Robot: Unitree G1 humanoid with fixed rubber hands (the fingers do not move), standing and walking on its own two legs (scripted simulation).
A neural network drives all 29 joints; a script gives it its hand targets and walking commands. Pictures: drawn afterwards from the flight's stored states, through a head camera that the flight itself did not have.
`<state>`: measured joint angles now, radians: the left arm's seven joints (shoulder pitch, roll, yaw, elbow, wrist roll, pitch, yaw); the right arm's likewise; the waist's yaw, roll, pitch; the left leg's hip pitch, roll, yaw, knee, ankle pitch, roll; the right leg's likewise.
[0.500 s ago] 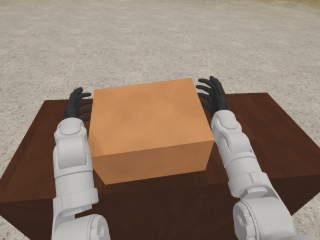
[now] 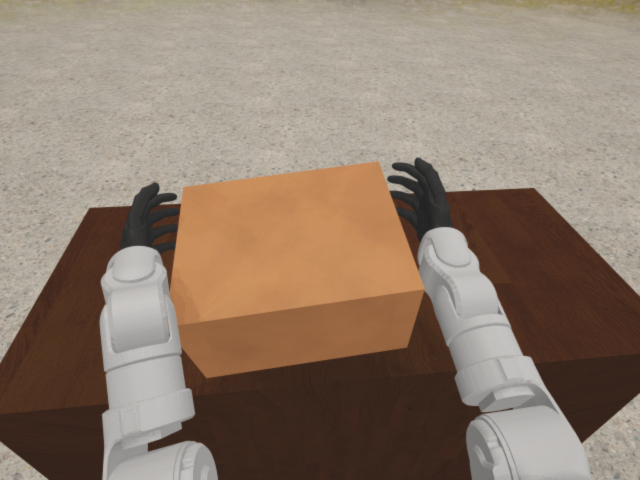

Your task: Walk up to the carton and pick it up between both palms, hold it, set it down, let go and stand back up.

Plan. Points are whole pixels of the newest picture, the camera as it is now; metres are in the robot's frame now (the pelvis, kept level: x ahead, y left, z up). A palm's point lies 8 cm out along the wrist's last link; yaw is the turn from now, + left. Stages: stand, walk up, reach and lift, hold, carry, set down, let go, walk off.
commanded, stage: hold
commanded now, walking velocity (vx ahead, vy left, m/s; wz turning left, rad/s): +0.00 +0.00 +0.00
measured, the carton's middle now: (294, 266) +0.36 +0.01 +0.12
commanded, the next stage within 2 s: none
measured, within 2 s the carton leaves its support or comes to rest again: neither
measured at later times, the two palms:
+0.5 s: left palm (141, 250) +0.34 +0.19 +0.18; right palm (432, 224) +0.35 -0.16 +0.18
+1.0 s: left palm (142, 249) +0.34 +0.19 +0.18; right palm (432, 224) +0.35 -0.16 +0.18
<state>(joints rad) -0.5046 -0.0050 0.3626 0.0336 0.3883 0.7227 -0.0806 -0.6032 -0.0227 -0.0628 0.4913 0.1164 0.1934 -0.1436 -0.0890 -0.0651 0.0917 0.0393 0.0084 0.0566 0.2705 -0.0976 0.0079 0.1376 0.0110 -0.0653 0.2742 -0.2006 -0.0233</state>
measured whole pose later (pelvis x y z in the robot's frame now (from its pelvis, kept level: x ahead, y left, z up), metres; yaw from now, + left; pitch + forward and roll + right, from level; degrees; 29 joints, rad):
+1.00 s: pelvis -0.01 +0.00 +0.00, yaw +0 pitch -12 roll +0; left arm -0.54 -0.01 0.35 0.06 0.39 0.72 -0.06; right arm -0.63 -0.03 -0.09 0.54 0.11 0.16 -0.12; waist -0.08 -0.07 0.09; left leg 0.02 0.01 0.06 0.27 -0.09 0.01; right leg 0.12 0.01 -0.06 0.28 -0.19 -0.02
